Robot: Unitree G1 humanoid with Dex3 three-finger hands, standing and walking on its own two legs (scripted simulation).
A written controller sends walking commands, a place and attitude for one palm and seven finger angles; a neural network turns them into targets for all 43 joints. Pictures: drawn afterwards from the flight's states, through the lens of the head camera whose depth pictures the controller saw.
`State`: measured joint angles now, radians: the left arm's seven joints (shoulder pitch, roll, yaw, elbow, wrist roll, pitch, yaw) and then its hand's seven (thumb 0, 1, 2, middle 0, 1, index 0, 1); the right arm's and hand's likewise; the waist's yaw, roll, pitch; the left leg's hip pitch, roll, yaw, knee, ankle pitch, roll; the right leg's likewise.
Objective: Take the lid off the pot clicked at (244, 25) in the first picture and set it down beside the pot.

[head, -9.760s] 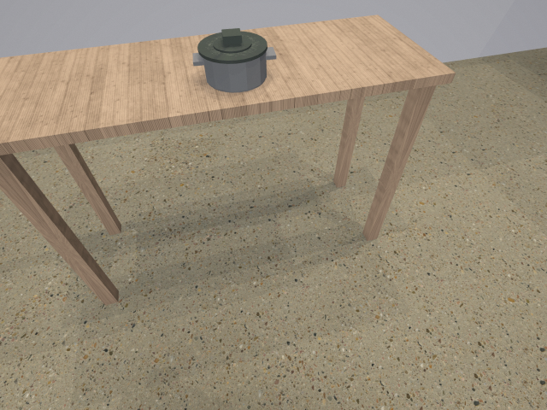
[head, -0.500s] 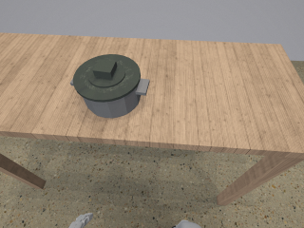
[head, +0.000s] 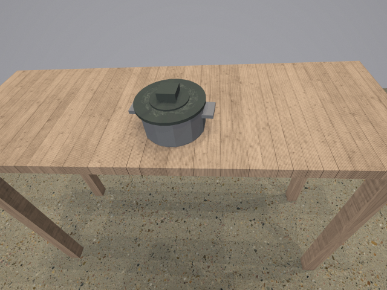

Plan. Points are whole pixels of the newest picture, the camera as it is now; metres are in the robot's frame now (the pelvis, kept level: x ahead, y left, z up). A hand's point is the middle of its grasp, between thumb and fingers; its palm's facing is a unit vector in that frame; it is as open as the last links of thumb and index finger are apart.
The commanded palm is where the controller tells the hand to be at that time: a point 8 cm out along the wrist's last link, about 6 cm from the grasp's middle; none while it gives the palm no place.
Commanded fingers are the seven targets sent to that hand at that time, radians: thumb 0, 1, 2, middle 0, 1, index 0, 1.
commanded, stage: come to a stop and stand still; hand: left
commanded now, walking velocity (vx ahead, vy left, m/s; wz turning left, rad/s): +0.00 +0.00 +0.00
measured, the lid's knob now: (168, 91) +0.50 +0.10 +0.16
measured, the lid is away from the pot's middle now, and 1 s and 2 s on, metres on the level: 0.00 0.00 0.00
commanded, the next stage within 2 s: look again from close up in 1.20 s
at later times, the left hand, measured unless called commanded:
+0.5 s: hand out of the picture +0.05 +0.19 -0.15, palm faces +0.01 -0.98 -0.21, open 7.4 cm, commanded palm none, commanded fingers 0.00 0.90 0.90 -0.20 -0.30 -0.20 -0.30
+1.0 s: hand out of the picture +0.07 +0.17 -0.16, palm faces +0.01 -0.98 -0.19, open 7.4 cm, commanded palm none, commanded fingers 0.00 0.90 0.90 -0.20 -0.30 -0.20 -0.30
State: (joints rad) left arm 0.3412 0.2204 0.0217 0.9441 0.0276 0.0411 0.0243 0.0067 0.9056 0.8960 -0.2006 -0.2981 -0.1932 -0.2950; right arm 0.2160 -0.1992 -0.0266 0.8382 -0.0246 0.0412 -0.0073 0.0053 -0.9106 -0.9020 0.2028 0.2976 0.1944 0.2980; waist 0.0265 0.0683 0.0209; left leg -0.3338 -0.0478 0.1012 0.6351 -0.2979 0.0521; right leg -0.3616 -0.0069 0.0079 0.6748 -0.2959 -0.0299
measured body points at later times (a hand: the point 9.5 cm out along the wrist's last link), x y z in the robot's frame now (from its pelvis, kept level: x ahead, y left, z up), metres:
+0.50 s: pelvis +0.03 +0.02 +0.02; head +0.05 +0.01 +0.47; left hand +0.05 +0.24 -0.13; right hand +0.03 -0.20 -0.14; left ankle +0.04 +0.08 -0.72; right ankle +0.05 -0.11 -0.72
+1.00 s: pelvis +0.08 +0.01 +0.02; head +0.10 +0.00 +0.47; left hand +0.08 +0.22 -0.14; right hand +0.09 -0.22 -0.14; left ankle +0.04 +0.08 -0.72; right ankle +0.05 -0.11 -0.72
